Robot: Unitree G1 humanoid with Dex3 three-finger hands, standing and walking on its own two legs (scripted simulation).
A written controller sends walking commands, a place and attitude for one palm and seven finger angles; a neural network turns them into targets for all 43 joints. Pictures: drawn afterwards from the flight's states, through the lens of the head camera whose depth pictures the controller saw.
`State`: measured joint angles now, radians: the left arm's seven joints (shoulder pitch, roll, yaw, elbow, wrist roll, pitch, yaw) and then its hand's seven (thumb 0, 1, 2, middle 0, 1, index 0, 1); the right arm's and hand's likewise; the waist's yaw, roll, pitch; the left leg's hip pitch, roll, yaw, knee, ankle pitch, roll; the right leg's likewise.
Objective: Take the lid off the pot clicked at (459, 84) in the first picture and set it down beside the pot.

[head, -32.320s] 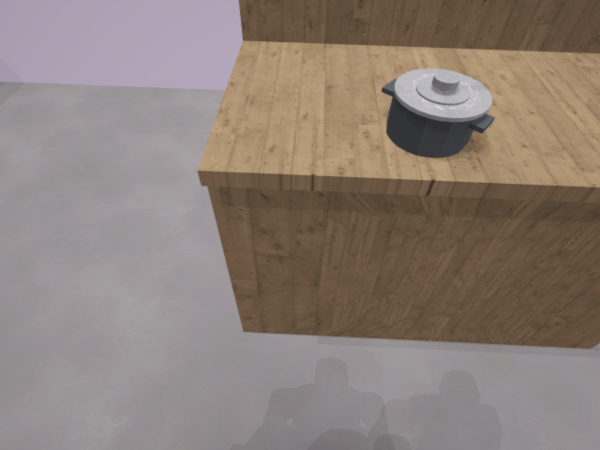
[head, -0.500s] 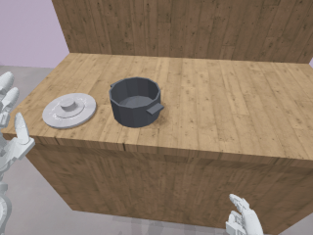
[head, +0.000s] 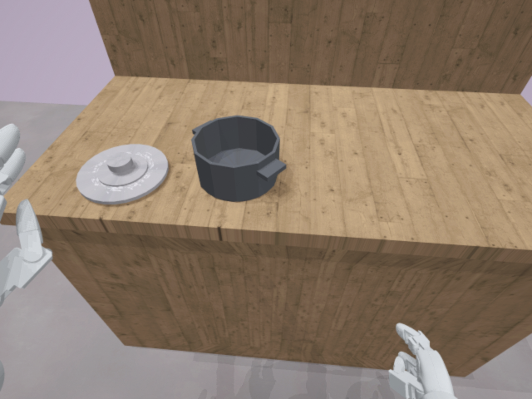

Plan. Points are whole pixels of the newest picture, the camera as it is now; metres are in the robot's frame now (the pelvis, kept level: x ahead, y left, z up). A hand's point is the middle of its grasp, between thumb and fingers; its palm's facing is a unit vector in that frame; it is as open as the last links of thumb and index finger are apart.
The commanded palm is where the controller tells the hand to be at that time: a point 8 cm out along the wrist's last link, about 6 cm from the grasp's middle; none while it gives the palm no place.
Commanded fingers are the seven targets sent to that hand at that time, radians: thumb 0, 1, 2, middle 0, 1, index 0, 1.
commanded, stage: step back with the hand held close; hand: left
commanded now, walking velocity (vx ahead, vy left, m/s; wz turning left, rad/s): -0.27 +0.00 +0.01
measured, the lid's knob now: (119, 162) +0.52 +0.36 +0.05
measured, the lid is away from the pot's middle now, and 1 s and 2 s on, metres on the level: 0.24 0.24 0.24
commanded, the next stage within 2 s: stop stepping back and stand still in 0.86 s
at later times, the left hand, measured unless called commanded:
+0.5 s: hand out of the picture +0.12 +0.26 +0.22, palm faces +0.44 -0.79 -0.42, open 7.4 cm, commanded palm +0.06 +0.31 +0.24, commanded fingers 0.00 0.90 0.90 -0.20 -0.30 -0.20 -0.30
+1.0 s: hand out of the picture +0.02 +0.33 +0.22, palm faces +0.46 -0.82 -0.33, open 7.4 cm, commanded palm -0.08 +0.37 +0.24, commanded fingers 0.00 0.90 0.90 -0.20 -0.30 -0.20 -0.30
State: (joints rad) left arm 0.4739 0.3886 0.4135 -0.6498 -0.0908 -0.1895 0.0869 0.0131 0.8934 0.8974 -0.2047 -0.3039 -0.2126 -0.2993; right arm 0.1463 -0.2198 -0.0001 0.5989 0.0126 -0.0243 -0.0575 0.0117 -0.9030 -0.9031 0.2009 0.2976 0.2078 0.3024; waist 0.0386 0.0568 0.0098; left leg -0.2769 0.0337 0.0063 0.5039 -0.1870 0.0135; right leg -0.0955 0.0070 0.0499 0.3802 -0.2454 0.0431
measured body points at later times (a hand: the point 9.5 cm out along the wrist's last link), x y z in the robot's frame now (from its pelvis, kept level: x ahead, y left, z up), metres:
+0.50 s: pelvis -0.07 +0.03 -0.01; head -0.05 +0.05 +0.43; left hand +0.09 +0.31 +0.24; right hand +0.09 -0.21 -0.09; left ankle +0.05 +0.11 -0.74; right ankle -0.02 -0.15 -0.74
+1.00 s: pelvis -0.19 +0.08 -0.04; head -0.19 +0.13 +0.41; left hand -0.01 +0.37 +0.23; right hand -0.02 -0.16 -0.11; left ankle +0.05 +0.12 -0.74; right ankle -0.18 -0.09 -0.69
